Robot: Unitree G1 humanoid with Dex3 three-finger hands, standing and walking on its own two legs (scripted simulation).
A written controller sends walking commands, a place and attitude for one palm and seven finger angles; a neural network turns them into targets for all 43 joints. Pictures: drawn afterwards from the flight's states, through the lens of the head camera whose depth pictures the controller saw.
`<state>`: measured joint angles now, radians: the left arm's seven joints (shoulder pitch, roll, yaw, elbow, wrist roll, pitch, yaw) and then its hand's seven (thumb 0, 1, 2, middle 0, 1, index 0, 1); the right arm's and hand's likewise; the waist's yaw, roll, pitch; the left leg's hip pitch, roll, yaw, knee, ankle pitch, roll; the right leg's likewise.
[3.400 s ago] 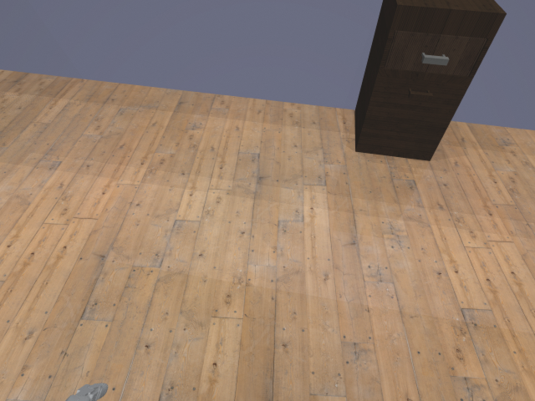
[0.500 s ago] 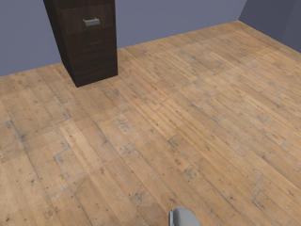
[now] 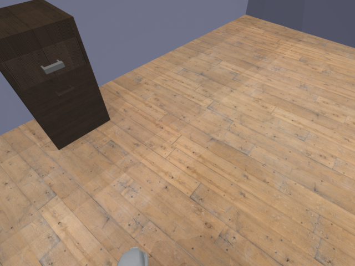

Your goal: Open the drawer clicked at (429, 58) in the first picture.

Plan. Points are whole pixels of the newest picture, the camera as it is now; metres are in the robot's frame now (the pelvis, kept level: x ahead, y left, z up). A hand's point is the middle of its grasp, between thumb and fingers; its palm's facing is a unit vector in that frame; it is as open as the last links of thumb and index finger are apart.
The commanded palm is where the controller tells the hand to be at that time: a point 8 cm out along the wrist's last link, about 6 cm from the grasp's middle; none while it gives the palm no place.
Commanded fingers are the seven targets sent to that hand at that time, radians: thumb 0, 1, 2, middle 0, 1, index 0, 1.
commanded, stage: walk to a spot facing it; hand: left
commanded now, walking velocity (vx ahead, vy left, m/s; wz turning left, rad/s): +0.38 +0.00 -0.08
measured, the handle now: (52, 65) +1.11 +0.74 -0.16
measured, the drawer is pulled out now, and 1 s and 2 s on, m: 0.00 0.00 0.00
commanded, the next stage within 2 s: turn to face it in 1.36 s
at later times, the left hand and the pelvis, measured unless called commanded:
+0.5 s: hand (108, 221) +0.27 +0.22 -0.17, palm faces -0.02 -0.98 -0.18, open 7.3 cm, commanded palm none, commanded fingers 0.00 0.90 0.90 -0.20 -0.30 -0.20 -0.30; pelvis +0.23 +0.04 +0.00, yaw -6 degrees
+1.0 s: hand (145, 174) +0.43 +0.13 -0.17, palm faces -0.02 -0.99 -0.16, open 7.3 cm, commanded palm none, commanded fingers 0.00 0.90 0.90 -0.20 -0.30 -0.20 -0.30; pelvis +0.45 -0.03 +0.00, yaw -5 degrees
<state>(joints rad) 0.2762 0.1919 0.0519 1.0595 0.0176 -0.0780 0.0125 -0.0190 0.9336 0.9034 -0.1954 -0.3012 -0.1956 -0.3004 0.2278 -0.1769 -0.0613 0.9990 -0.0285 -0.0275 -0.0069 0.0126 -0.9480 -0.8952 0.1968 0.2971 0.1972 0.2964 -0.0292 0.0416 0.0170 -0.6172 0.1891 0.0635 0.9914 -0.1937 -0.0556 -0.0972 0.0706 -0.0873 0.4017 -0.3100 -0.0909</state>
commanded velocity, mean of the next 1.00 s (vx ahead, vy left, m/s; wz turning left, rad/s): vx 0.38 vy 0.00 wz -0.04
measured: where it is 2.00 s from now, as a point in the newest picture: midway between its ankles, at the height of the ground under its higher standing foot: (186, 180)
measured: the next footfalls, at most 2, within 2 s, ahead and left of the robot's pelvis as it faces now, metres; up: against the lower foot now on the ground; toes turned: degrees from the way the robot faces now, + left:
left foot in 0.18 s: +0.24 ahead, +0.15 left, +0.00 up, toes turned +9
right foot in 0.66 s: +0.41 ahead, -0.14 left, +0.00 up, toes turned -18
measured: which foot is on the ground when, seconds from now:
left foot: up 0.00-0.16, down 0.18-0.66, up 0.68-1.00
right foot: down 0.00-0.20, up 0.22-0.64, down 0.66-1.00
